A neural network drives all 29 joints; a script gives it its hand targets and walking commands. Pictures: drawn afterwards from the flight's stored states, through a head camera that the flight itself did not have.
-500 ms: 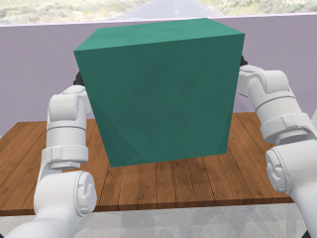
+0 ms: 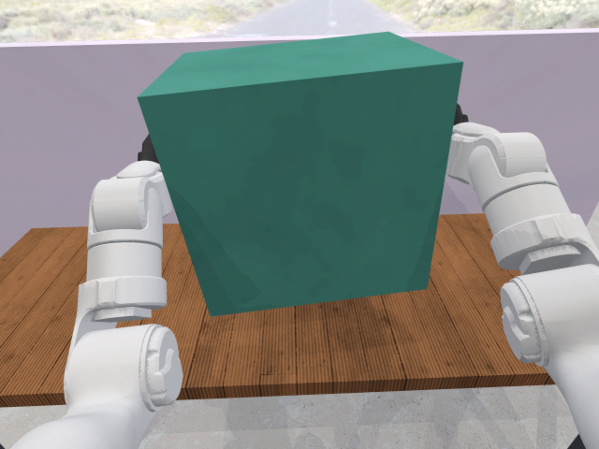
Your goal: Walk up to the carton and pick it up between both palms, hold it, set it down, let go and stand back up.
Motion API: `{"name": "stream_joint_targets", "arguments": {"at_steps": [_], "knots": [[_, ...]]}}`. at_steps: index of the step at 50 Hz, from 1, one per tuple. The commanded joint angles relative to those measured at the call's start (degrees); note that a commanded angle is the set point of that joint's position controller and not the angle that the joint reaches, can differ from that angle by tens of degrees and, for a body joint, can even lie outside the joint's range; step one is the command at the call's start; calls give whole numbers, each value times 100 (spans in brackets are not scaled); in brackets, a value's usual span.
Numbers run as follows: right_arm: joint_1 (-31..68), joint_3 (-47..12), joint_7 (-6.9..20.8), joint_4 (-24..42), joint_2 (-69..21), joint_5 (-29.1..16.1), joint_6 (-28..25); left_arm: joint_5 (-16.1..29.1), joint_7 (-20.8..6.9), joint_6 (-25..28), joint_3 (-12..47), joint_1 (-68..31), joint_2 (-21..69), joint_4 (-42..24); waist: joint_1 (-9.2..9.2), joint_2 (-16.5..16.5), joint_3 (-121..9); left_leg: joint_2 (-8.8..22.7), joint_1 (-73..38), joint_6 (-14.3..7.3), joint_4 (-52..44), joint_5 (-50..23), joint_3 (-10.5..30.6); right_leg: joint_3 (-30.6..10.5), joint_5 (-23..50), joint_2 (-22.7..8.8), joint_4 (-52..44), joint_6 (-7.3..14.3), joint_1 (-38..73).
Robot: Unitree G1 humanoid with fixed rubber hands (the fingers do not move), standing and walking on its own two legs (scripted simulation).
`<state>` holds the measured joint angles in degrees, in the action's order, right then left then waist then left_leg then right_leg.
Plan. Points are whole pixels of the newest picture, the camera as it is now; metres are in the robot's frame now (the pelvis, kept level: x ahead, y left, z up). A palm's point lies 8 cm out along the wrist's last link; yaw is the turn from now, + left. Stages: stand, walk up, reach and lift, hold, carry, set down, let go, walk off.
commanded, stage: hold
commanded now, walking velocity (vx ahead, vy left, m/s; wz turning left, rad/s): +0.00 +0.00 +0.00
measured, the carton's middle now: (302, 168) +0.39 +0.00 +0.28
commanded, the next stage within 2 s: none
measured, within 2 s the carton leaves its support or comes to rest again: neither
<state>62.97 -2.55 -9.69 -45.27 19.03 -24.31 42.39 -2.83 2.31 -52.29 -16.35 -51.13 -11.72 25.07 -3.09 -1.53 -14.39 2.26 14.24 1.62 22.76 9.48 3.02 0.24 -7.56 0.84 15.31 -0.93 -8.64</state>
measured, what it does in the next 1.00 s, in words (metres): stands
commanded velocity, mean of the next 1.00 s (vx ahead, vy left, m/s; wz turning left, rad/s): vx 0.00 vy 0.00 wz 0.00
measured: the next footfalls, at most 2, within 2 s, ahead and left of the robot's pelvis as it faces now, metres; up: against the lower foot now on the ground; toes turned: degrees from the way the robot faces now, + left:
none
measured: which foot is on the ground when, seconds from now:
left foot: down 0.00-1.00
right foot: down 0.00-1.00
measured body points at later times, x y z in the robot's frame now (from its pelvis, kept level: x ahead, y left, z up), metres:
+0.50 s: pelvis +0.00 +0.00 +0.00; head -0.09 +0.00 +0.44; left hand +0.38 +0.19 +0.28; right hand +0.38 -0.19 +0.31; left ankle +0.03 +0.13 -0.75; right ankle +0.00 -0.13 -0.75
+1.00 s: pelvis +0.00 +0.00 +0.00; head -0.09 +0.02 +0.44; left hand +0.38 +0.20 +0.28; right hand +0.38 -0.17 +0.31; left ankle +0.03 +0.13 -0.75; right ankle +0.00 -0.13 -0.75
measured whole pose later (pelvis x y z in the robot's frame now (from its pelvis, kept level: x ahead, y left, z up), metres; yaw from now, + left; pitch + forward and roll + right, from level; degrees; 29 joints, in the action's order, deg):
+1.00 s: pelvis +0.00 +0.00 +0.00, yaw +1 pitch +0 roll -2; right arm 63.0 -1.7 -9.9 -46.4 18.0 -24.2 41.6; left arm -3.5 1.4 -52.1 -16.4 -51.5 -12.5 25.6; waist -3.8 0.6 -14.4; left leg 2.4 14.0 2.0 22.8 9.5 3.8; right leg 0.9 -7.6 1.1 15.0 -0.7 -7.9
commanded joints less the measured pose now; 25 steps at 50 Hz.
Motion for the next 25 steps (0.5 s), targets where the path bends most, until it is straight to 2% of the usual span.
{"name": "stream_joint_targets", "arguments": {"at_steps": [1, 12, 25], "knots": [[4771, -840, 939, 2203, -3849, -1203, -295, 1370, -962, 733, 2071, -5674, 3247, -1805, -31, -222, -2397, -362, -901, 196, -221, -1304, 28, -232, 1393, 427, 22, 13, 868], [4912, -878, 948, 2242, -3989, -1218, -315, 1348, -935, 745, 2000, -5721, 3204, -1674, 39, -27, -2377, -384, -866, 96, -221, -1208, 4, -244, 1348, 419, 2, -30, 816], [4923, -780, 882, 2030, -3990, -1168, -304, 1309, -1026, 795, 1935, -5808, 3155, -1435, -19, -87, -2315, -423, -773, 84, -254, -997, -4, -278, 1254, 342, -29, -49, 805]]}}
